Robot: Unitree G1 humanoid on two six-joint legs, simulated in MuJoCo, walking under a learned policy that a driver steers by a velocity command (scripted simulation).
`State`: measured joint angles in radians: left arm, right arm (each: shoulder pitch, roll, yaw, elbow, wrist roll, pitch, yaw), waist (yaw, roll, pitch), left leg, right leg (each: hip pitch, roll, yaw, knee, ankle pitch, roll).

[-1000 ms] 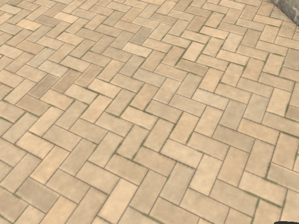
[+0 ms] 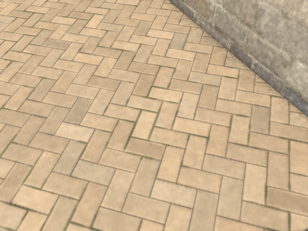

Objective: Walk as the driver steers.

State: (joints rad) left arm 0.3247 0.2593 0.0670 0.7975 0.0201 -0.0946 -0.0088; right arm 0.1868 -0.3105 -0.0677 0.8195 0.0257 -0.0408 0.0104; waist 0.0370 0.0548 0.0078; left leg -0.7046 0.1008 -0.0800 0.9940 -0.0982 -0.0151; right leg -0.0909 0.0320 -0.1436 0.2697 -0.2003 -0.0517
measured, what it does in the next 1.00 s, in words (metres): walks ahead, turning left: left foot, then right foot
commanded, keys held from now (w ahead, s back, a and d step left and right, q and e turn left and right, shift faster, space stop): w+q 1.00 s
